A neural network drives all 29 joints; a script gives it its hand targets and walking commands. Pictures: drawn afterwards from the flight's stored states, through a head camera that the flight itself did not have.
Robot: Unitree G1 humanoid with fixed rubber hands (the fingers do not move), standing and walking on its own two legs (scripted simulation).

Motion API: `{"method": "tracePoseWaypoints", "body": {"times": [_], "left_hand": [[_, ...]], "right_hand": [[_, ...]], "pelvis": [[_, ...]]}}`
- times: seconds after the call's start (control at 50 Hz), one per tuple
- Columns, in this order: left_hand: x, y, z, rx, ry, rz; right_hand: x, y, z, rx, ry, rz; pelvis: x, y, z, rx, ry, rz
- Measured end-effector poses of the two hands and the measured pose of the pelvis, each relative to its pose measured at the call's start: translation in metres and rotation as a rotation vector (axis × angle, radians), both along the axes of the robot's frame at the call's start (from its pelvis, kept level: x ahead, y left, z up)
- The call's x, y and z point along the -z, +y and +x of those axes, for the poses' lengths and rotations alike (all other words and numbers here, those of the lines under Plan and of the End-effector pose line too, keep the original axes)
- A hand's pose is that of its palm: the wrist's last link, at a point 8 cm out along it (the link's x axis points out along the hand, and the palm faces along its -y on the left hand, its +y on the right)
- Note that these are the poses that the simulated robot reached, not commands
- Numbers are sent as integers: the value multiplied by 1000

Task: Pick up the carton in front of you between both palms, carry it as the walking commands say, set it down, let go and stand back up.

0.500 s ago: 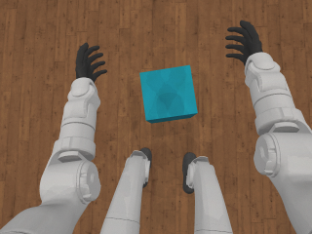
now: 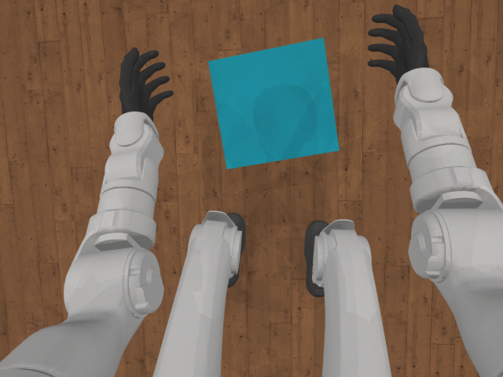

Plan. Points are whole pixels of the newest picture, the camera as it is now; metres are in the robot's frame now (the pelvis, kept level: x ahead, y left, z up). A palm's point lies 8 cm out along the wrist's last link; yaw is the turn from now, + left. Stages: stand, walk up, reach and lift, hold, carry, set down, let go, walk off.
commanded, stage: reach and lift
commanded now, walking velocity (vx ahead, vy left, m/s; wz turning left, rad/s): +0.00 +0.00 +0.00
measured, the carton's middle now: (274, 115) +0.48 +0.01 -0.40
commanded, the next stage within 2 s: none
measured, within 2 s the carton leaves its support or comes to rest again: leaves its support in 1.26 s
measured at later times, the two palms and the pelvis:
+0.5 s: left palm (180, 120) +0.45 +0.20 -0.33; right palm (365, 95) +0.51 -0.17 -0.34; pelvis -0.05 +0.00 -0.15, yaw +0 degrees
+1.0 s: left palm (192, 114) +0.47 +0.17 -0.32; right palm (348, 95) +0.51 -0.13 -0.33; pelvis -0.04 +0.01 -0.15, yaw +0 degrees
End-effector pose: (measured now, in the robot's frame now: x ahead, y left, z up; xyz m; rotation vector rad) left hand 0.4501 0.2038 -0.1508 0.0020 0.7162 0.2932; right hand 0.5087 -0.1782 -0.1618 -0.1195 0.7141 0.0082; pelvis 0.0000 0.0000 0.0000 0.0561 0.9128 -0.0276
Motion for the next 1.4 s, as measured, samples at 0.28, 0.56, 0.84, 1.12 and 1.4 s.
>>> {"method": "tracePoseWaypoints", "body": {"times": [0.28,0.56,0.84,1.12,1.4], "left_hand": [[114,-3,-1,-2,8,-16],[181,1,10,16,44,0],[178,-9,9,39,39,-18],[173,-36,22,32,27,-36],[144,-35,23,-3,-15,-61]], "right_hand": [[107,5,2,8,-10,-3],[185,13,-1,15,21,9],[172,25,-2,8,11,11],[170,47,-2,-12,25,17],[144,48,-5,7,-2,33]], "pelvis": [[111,3,-41,-9,-160,-1],[154,3,-42,-15,-256,-2],[155,4,-36,-20,-225,-10],[151,5,-43,-15,-239,-11],[161,1,-35,-9,-252,-12]]}}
